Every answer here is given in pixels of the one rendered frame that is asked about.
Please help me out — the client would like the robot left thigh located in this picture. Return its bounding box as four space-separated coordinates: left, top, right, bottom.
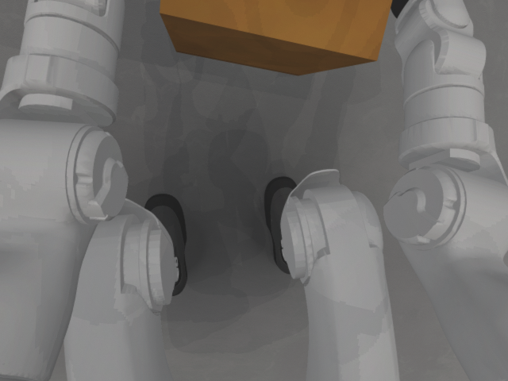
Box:
63 214 174 381

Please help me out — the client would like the robot left foot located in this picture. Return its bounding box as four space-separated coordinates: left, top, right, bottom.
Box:
144 194 187 296

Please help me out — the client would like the robot left upper arm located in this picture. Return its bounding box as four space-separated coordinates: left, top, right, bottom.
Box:
0 119 129 381

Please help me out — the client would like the carton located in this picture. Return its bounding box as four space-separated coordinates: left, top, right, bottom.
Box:
160 0 392 76

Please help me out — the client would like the robot right forearm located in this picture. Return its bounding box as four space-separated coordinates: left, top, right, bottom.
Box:
394 0 508 187

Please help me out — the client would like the robot right upper arm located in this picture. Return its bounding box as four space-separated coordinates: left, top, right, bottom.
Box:
383 164 508 381

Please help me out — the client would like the robot right hand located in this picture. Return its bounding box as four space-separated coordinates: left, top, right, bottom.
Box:
391 0 409 18

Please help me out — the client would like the robot left forearm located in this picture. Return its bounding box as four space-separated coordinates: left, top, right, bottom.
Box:
0 0 125 128

